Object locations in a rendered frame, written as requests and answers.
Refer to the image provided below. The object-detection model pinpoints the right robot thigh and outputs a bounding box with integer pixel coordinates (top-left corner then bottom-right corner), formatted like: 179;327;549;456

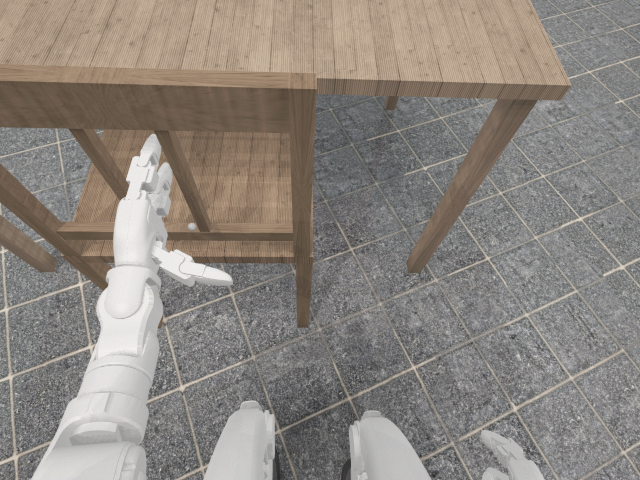
349;417;431;480

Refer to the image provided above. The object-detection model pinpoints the left robot forearm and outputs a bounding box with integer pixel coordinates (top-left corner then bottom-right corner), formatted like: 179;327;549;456
31;265;163;480

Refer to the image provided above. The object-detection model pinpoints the robot right hand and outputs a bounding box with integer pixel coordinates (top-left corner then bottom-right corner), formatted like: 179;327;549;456
481;430;545;480

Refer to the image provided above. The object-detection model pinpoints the robot left upper arm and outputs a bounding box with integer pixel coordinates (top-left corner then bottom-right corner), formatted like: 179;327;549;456
36;441;146;480

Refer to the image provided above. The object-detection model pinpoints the robot left hand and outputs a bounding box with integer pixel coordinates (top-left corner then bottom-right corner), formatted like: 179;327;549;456
113;134;233;287

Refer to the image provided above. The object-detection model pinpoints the table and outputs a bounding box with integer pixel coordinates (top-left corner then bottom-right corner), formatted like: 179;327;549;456
0;0;572;273

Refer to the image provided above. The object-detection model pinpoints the chair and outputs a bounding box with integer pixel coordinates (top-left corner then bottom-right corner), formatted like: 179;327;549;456
0;64;317;328

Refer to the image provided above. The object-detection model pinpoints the right robot shin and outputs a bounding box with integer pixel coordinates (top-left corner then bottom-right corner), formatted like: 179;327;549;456
351;410;381;480

